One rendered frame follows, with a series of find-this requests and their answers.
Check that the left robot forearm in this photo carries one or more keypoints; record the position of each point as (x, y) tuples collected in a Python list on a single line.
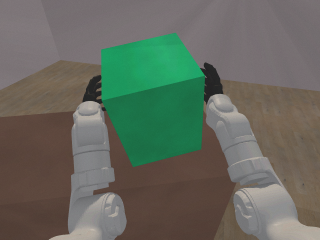
[(90, 148)]

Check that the robot right upper arm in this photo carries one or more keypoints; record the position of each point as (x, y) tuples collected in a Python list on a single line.
[(267, 212)]

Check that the robot right hand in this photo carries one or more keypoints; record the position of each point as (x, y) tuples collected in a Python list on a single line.
[(213, 84)]

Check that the pedestal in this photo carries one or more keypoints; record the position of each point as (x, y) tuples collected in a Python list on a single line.
[(183, 197)]

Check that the robot left hand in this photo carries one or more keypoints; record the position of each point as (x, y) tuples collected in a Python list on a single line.
[(91, 94)]

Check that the carton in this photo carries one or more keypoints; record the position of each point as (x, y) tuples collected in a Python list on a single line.
[(153, 92)]

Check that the robot left upper arm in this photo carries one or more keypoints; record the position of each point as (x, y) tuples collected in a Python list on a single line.
[(96, 217)]

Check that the right robot forearm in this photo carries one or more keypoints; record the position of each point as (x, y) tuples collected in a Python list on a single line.
[(245, 160)]

